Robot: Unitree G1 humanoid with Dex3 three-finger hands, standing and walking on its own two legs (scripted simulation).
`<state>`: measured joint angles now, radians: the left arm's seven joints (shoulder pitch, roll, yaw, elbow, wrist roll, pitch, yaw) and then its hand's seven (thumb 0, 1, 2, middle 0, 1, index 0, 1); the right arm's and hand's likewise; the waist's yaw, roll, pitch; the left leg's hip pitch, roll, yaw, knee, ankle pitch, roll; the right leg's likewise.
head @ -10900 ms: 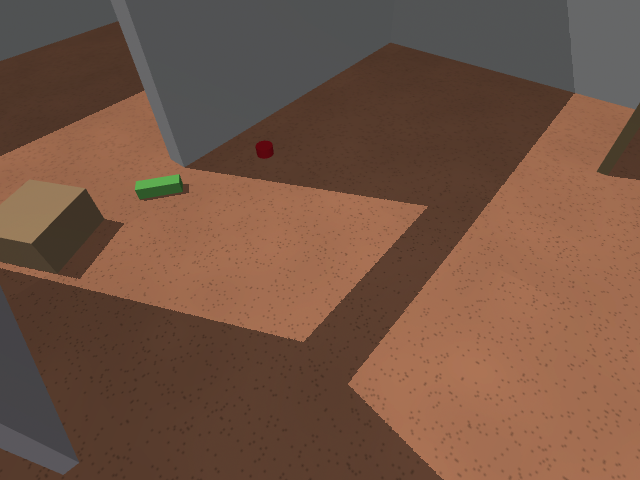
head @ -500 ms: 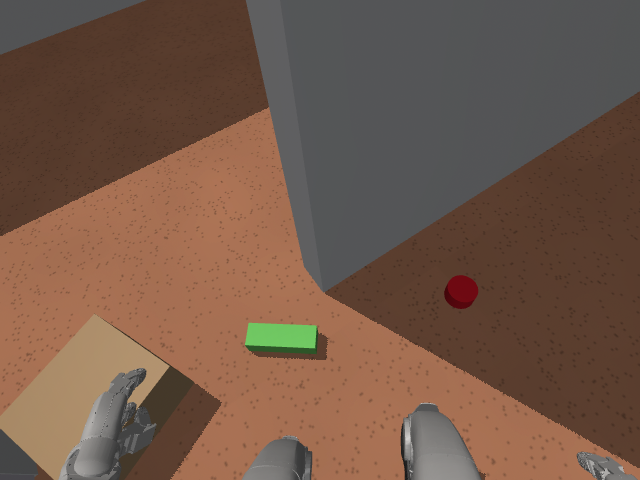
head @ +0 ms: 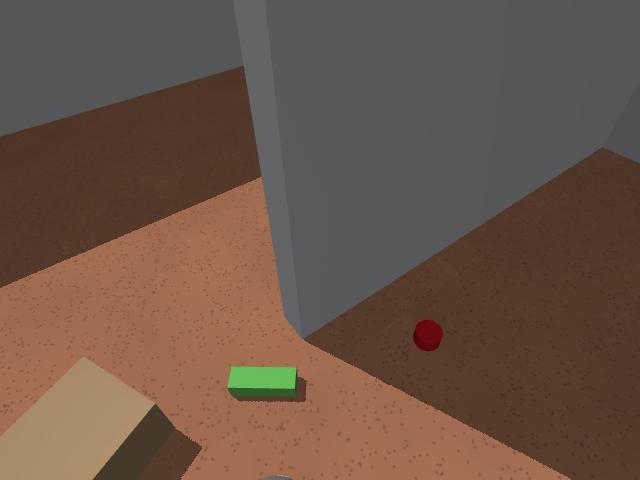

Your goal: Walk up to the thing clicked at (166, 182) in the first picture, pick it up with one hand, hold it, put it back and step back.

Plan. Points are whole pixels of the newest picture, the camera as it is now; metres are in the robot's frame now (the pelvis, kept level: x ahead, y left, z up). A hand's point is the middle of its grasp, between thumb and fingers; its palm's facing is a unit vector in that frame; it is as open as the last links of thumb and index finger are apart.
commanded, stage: walk up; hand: left
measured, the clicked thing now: (263, 381) +0.57 +0.26 -0.72
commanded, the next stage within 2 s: stand in 1.20 s
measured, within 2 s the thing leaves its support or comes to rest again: neither
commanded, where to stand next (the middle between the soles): +0.18 +0.04 m, yaw +3 degrees
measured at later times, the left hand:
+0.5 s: hand out of the picture +0.10 +0.29 -0.14, palm faces -0.01 -0.93 -0.36, open 7.4 cm
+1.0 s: hand (159, 473) +0.17 +0.26 -0.13, palm faces -0.01 -0.93 -0.37, open 7.4 cm
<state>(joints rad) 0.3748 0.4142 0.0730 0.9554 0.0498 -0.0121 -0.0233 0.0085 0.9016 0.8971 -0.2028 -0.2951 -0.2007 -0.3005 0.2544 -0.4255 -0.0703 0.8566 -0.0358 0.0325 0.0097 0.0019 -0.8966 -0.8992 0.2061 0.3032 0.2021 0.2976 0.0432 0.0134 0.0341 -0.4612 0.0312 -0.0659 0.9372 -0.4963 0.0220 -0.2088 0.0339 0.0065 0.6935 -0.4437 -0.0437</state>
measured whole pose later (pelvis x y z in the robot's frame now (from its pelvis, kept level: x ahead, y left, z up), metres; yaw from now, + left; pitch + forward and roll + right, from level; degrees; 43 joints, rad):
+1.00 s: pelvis +0.05 +0.01 +0.02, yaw +1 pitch -3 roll +0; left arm 0.03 0.36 0.01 1.05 0.00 -0.01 0.00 0.01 0.90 0.90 -0.20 -0.30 -0.20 -0.30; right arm 0.09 -0.37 -0.01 1.09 0.00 0.00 0.02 0.00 -0.90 -0.90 0.20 0.30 0.20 0.30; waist -0.01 0.01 0.10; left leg -0.27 0.02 -0.02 0.54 -0.22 -0.03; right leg -0.24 -0.03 -0.01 0.56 -0.27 0.01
